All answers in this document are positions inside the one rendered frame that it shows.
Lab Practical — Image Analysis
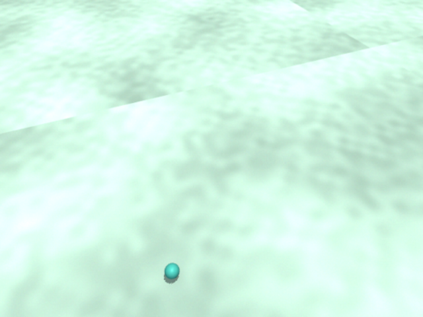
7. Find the ball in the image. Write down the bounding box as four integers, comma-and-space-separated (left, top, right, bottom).
165, 263, 180, 279

